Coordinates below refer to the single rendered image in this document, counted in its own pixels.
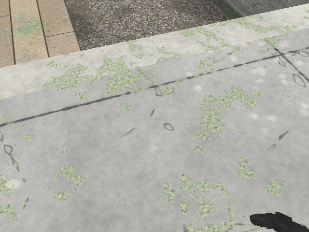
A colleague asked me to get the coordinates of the robot right hand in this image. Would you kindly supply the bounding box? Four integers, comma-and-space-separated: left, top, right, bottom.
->
250, 212, 309, 232

